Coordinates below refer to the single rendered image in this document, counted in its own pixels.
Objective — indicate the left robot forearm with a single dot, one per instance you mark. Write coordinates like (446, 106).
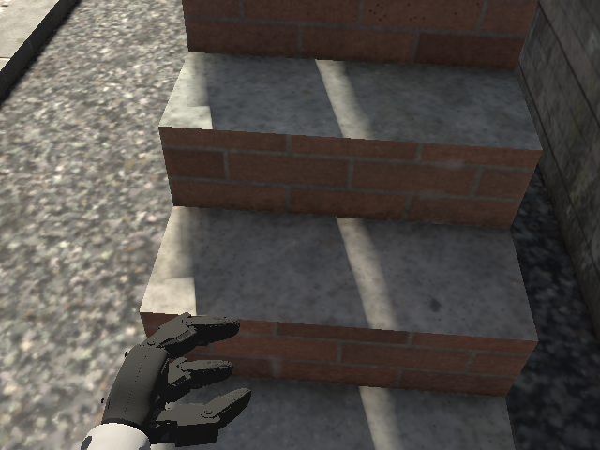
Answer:
(115, 436)

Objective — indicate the robot left hand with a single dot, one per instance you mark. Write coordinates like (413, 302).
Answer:
(146, 381)

